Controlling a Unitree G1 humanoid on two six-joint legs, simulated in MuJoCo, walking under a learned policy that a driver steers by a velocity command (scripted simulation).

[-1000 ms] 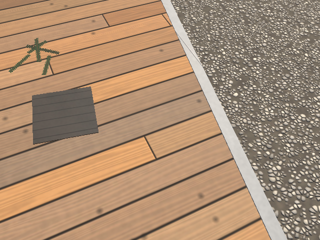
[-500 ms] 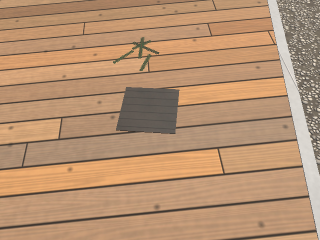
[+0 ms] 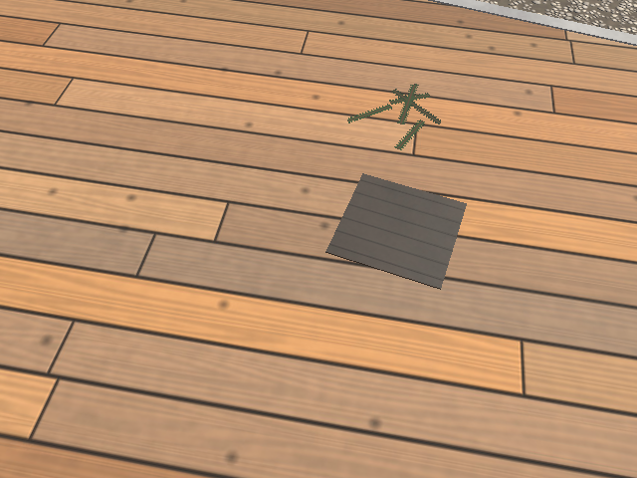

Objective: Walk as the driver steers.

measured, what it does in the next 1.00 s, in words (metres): steps to the right, turning right: right foot, then right foot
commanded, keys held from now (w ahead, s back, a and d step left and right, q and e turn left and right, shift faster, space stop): e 0.48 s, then w+e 0.38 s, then w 0.04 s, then w+q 0.10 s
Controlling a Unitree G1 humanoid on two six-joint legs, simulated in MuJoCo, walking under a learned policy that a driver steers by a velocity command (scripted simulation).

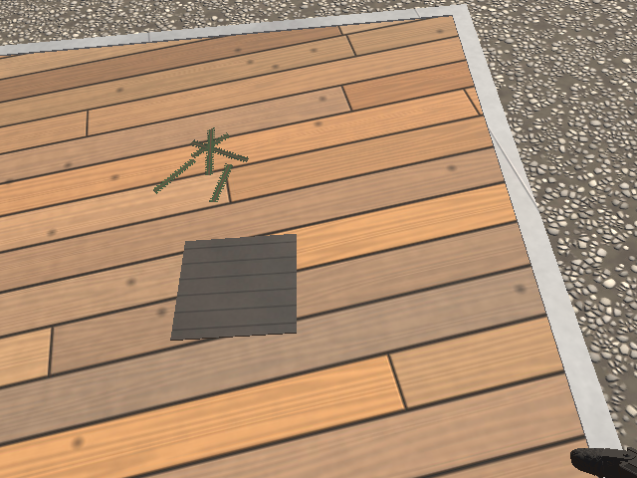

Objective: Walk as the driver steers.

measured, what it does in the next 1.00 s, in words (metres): walks ahead, turning left: left foot, then right foot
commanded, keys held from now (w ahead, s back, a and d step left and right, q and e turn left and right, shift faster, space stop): w+q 1.00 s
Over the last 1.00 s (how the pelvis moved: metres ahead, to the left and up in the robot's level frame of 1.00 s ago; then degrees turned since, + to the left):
0.11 -0.13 0.01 -26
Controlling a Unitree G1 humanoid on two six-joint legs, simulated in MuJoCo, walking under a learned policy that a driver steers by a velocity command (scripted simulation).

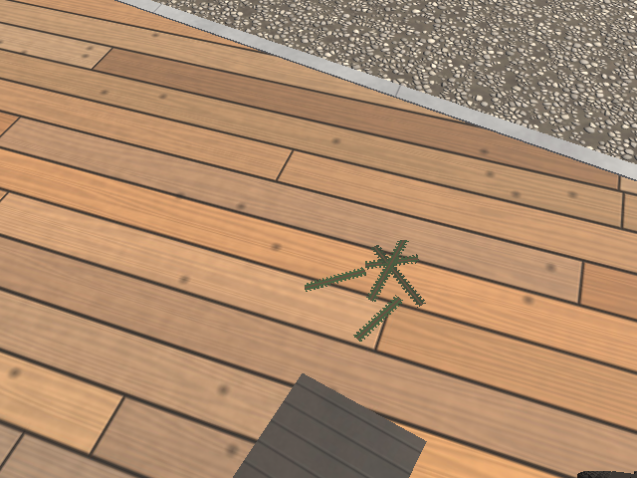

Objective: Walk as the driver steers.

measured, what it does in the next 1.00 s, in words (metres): walks ahead, turning right: left foot, then right foot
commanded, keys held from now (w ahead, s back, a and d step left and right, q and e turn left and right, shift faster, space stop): w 0.08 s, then w+e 0.26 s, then e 0.66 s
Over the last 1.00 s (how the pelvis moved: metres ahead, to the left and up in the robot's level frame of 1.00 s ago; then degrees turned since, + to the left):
0.56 0.06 0.00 30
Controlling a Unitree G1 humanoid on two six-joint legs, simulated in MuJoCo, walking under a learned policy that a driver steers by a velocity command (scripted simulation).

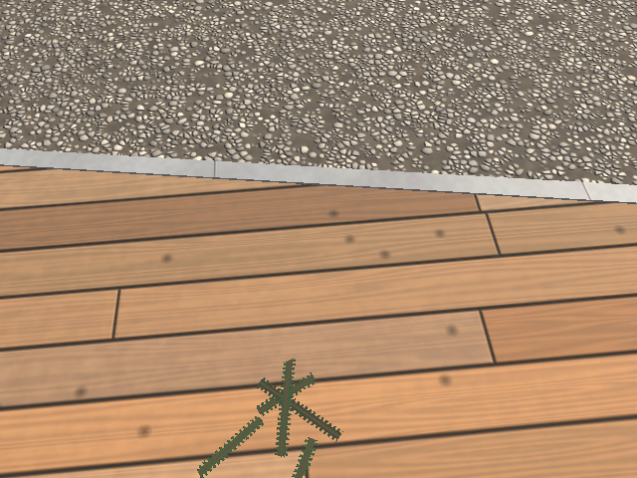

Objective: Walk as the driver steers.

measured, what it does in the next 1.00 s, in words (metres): walks ahead: left foot, then right foot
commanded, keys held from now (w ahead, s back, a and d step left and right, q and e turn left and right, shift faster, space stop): e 0.22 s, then no key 0.34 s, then q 0.04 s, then w+q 0.40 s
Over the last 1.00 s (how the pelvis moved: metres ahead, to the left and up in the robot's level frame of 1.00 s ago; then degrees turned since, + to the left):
0.40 0.03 -0.01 -21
